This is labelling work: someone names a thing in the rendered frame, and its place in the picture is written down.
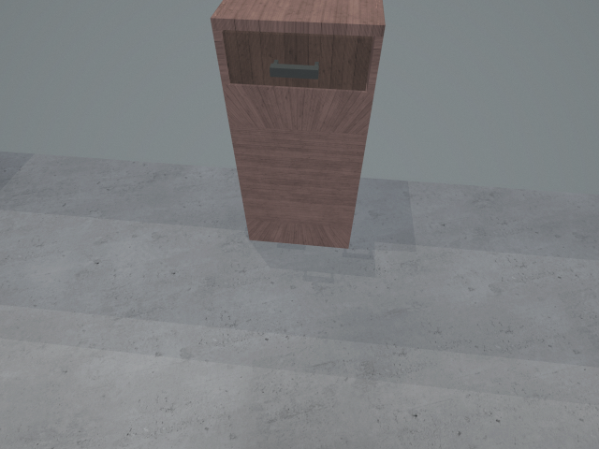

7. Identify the drawer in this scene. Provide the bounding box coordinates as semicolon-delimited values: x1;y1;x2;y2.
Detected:
222;30;373;91

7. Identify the handle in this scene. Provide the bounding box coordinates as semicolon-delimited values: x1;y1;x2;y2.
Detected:
270;60;319;80

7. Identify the cabinet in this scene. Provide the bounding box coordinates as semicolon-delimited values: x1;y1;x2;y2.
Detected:
211;0;386;249

